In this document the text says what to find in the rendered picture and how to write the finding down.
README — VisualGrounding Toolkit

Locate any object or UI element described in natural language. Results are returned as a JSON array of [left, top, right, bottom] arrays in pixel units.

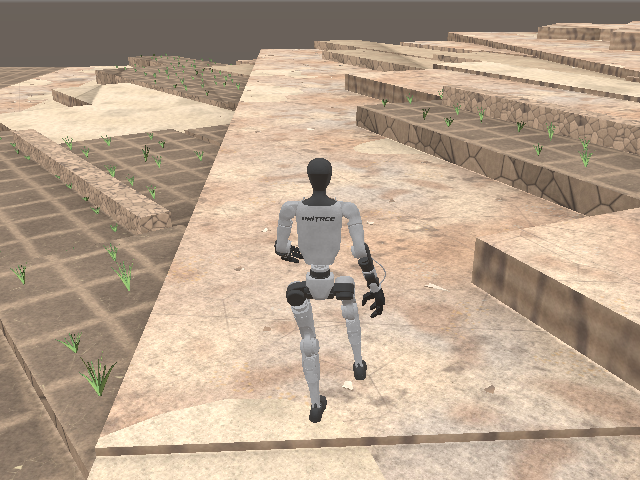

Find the robot left thigh
[[286, 281, 320, 357]]

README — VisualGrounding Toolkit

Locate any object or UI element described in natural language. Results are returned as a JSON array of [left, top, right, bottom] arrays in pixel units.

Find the left robot hand
[[281, 245, 304, 263]]

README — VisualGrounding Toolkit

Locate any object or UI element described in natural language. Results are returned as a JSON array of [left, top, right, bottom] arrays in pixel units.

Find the left robot forearm
[[274, 240, 291, 258]]

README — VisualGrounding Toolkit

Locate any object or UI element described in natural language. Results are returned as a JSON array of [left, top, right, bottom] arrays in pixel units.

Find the right robot hand
[[362, 288, 385, 318]]

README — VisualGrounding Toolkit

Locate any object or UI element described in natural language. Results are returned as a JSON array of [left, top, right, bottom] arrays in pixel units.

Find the left robot upper arm
[[276, 201, 299, 253]]

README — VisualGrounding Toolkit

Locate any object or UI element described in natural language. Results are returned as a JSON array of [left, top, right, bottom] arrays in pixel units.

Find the right robot forearm
[[358, 243, 381, 293]]

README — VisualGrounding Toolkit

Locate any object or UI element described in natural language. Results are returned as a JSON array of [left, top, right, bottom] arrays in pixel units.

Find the right robot upper arm
[[340, 201, 367, 259]]

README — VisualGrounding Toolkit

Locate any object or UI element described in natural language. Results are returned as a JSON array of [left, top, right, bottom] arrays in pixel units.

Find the robot left shin
[[300, 339, 321, 408]]

